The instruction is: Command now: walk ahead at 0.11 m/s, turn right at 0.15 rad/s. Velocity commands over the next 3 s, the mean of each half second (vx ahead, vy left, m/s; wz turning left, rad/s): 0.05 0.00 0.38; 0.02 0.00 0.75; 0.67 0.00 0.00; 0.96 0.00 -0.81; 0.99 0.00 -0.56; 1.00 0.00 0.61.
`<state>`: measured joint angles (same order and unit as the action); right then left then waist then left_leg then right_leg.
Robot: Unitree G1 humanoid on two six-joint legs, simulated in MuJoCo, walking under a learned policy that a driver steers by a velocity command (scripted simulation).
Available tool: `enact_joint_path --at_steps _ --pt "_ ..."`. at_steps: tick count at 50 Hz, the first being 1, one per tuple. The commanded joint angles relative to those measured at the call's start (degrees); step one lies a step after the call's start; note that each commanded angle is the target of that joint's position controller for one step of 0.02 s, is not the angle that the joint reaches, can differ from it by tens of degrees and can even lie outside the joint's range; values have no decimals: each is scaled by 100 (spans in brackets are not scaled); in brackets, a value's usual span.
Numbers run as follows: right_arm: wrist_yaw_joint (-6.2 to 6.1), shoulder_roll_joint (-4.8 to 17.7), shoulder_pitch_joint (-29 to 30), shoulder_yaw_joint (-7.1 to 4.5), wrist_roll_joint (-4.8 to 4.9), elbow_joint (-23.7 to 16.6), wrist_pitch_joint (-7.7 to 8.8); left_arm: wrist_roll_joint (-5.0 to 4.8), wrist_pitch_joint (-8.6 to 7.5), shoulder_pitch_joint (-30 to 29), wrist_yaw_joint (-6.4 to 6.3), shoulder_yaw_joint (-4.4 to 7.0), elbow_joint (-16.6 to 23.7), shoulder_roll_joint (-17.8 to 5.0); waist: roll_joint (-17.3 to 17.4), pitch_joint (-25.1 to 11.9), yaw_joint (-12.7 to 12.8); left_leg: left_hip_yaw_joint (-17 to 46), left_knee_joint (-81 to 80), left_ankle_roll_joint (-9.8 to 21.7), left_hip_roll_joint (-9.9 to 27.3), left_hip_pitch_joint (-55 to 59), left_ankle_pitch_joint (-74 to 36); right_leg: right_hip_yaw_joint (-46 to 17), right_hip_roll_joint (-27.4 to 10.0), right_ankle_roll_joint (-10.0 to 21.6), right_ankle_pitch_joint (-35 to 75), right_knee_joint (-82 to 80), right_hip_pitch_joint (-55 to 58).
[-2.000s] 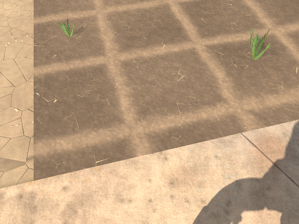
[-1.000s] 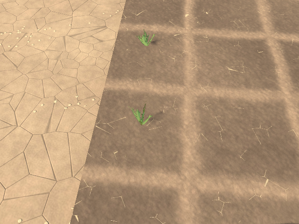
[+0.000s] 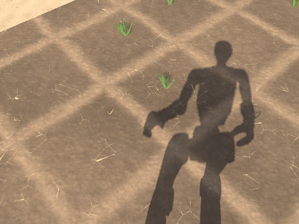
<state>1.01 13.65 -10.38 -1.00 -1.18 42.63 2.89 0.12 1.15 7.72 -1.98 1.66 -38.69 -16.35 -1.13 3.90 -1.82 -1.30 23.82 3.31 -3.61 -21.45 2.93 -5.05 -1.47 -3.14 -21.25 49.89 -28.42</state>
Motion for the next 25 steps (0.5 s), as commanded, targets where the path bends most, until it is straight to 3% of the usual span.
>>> enact_joint_path --at_steps 1,4,5,6,7,8,9,11,13,15,16,19,21,22,23,24,25 --pt "-33 890 473 -236 67 -452 -28 -6 97 695 17 109 73 -420 762 -1259 284 1371 -881 1013 1515 199 472 153 -38 123 462 -757 1347" --pt "-48 677 389 -129 92 -355 -116 105 113 548 59 123 80 -357 765 -748 357 1371 -936 547 1256 -427 2504 290 55 451 836 -1990 2004" --pt "-25 495 138 -52 69 -244 -102 179 85 514 44 113 135 -387 550 -684 338 1346 -811 241 1082 -720 2813 -73 -254 621 986 -2365 2363" --pt "3 601 -141 -98 91 -238 -86 211 75 394 17 218 147 -797 -11 -534 104 970 -594 -10 693 -884 2716 -301 -558 810 358 -2295 2126" --pt "-18 860 156 -186 124 -340 -91 172 48 456 11 281 92 -779 -301 -367 246 651 -202 -126 458 -656 2291 -290 -524 879 -389 -2503 1497" --pt "-46 933 357 -238 148 -453 -108 160 8 455 -14 281 89 -713 -489 -291 279 519 236 -158 311 -614 1934 -353 -589 888 -551 -2708 1312" --pt "-73 860 321 -263 177 -478 -141 145 -23 442 -42 313 84 -749 -782 -308 233 322 742 -160 172 -646 1619 -515 -791 937 -353 -2891 1289" --pt "-67 865 78 -339 174 -510 -224 105 -89 249 -133 381 191 -823 -1226 -484 215 56 2194 -229 195 -883 1966 -1010 -1624 1366 1041 -3012 1416" --pt "-40 862 73 -415 199 -638 -329 92 -164 212 -205 361 255 -683 -868 -635 229 255 3493 -346 509 -1364 2676 -1090 -2090 1679 2808 -2844 1731" --pt "-22 646 11 -371 238 -700 -458 -21 -178 -112 -212 410 296 -717 -667 -675 119 263 3330 -432 791 -1413 2483 -537 -1892 1431 3080 -2680 1891" --pt "6 572 40 -343 245 -727 -498 -28 -150 -214 -204 444 310 -763 -662 -716 148 103 3032 -450 795 -1143 2266 -194 -1731 1306 3104 -2608 1795" --pt "123 670 -6 -404 277 -825 -551 -37 -50 -106 -170 530 256 -888 -745 -896 219 -408 2060 -382 541 -378 1700 384 -1619 1109 2911 -2268 1744" --pt "99 786 -432 -528 269 -686 -555 -100 -39 66 -141 512 174 -709 -360 -973 84 -523 1011 -147 204 510 897 872 -1416 727 2100 -1445 1374" --pt "15 1217 -616 -679 223 -708 -519 -32 -39 375 -107 477 112 -499 722 -839 94 565 324 223 619 1191 -749 1345 -932 260 781 -138 475" --pt "-22 2202 -733 -870 44 -934 -427 175 -85 -84 -99 345 633 -184 2528 -806 95 3630 -195 1514 2211 1947 -2502 1129 193 -285 -1765 1602 -1638" --pt "35 1944 -1073 -793 -113 -968 -289 144 -170 -604 -114 375 704 -419 1617 -1562 -396 3987 -393 1951 2509 2279 -2218 4 270 -167 -1951 2513 -1822" --pt "16 1798 -825 -740 -81 -985 -193 31 -204 -676 -123 399 687 -499 1123 -1410 -239 3526 -281 1703 2266 2224 -1844 -199 196 -16 -1480 2632 -1902"
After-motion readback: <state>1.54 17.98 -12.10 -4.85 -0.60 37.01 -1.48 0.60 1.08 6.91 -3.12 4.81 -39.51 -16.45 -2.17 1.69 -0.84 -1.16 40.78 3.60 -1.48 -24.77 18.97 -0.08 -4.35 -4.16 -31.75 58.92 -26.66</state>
